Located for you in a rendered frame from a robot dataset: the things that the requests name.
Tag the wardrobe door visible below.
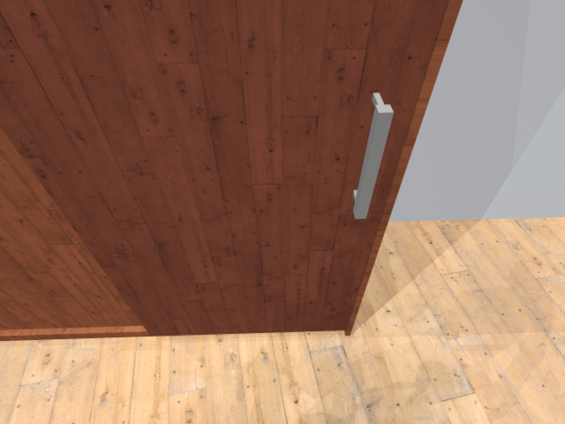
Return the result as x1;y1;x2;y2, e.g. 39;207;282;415
0;127;143;329
0;0;447;337

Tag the handle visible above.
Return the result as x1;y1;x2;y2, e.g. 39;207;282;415
353;93;394;219

